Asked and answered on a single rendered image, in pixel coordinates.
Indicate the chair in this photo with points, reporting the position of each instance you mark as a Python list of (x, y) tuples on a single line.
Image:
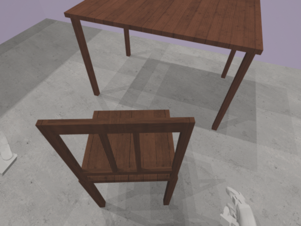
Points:
[(123, 146)]

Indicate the table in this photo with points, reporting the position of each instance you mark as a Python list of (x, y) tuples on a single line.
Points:
[(231, 24)]

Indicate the left robot hand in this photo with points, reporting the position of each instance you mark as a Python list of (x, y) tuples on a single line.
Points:
[(7, 158)]

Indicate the right robot hand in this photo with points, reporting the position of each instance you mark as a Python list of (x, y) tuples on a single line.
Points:
[(240, 216)]

